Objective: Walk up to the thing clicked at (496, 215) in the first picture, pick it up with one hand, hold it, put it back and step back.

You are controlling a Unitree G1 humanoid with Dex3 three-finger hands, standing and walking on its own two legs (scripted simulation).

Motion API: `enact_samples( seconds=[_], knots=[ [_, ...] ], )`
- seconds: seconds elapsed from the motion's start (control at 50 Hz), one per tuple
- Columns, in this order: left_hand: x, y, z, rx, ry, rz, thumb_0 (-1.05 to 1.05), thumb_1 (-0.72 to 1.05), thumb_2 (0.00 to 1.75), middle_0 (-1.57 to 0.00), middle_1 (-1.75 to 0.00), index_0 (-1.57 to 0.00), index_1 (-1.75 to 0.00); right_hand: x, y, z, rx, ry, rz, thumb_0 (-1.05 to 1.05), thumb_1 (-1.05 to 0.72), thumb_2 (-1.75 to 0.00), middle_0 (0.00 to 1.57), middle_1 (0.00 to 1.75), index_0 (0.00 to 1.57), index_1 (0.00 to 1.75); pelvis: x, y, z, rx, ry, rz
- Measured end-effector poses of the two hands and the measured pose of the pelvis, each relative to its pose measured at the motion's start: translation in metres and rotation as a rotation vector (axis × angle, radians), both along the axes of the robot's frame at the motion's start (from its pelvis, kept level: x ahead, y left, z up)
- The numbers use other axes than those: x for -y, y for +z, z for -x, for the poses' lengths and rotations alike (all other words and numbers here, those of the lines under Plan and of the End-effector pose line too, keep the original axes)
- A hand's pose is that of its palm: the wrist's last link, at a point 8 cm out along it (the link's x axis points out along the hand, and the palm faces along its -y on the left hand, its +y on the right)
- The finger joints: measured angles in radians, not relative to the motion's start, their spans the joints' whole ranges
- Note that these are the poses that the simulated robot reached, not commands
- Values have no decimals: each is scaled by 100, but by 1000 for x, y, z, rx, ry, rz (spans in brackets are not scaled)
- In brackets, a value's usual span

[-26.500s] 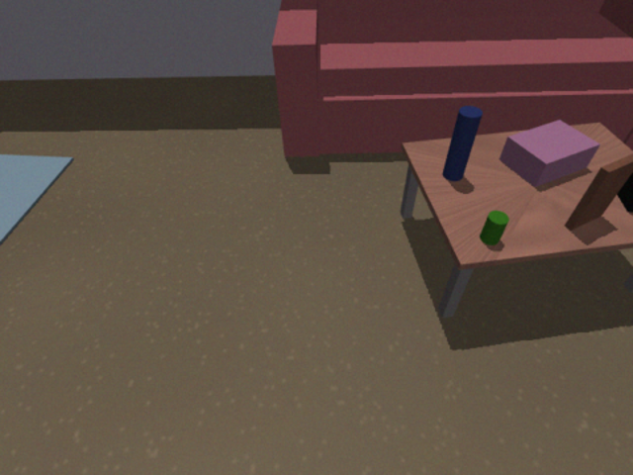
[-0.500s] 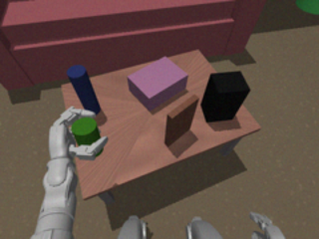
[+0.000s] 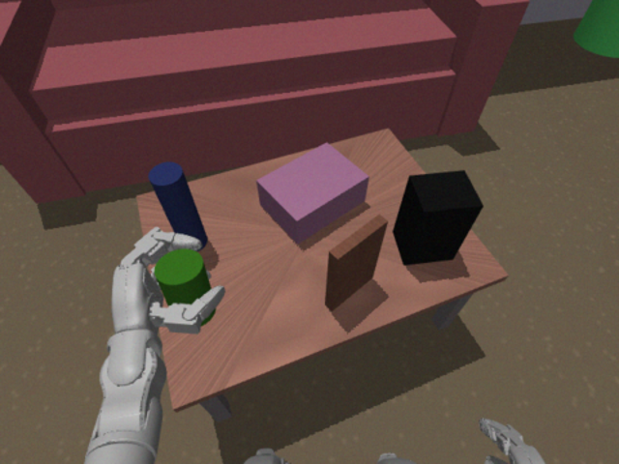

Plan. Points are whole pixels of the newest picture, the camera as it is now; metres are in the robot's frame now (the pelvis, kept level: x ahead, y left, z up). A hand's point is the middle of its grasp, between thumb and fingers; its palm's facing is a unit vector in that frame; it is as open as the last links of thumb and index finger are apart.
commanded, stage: lift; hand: left
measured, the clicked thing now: (187, 289) +0.34 +0.18 +0.04
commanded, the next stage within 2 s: hold in 0.16 s
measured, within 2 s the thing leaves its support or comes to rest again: neither
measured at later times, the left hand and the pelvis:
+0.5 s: hand (187, 283) +0.34 +0.17 +0.06, palm faces +0.14 -0.99 -0.01, open 9.0 cm; pelvis +0.00 +0.00 +0.01, yaw +0 degrees
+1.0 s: hand (189, 285) +0.33 +0.16 +0.08, palm faces +0.14 -0.99 +0.00, open 9.0 cm; pelvis +0.00 -0.01 +0.02, yaw +0 degrees
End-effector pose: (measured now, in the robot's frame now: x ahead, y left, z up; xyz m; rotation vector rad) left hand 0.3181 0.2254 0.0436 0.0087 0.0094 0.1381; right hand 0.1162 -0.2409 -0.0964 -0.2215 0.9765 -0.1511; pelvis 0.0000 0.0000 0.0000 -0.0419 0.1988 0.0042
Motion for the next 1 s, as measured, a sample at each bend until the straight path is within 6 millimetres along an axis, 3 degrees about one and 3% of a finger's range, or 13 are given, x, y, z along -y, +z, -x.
enact_samples(
  seconds=[1.0],
  knots=[
    [14,33,20,11,0,10,2,-27,108,-87,-121,-77,-113,2,22,-17,77,16,-25,1,-92,-90,20,30,21,30,7,21,-3,84,2,-18]
  ],
)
